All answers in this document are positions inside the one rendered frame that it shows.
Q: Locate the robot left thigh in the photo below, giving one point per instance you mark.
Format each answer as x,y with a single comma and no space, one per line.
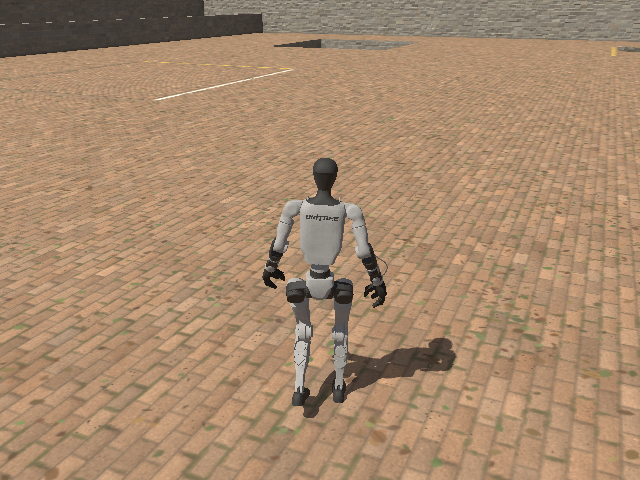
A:
296,295

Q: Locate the right robot shin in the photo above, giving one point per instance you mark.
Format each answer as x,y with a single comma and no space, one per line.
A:
340,359

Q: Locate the right robot upper arm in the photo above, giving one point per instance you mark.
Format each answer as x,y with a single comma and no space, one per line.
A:
354,212

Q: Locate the left robot upper arm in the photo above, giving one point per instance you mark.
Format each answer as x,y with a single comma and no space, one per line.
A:
291,209

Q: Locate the robot left hand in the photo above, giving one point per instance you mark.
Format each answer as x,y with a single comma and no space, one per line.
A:
276,274

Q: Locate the robot right hand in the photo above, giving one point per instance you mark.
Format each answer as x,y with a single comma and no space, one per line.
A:
379,291

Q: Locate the left robot forearm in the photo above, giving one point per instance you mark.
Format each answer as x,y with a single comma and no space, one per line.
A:
273,259

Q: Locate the right robot forearm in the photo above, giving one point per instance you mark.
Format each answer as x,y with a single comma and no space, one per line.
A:
372,268

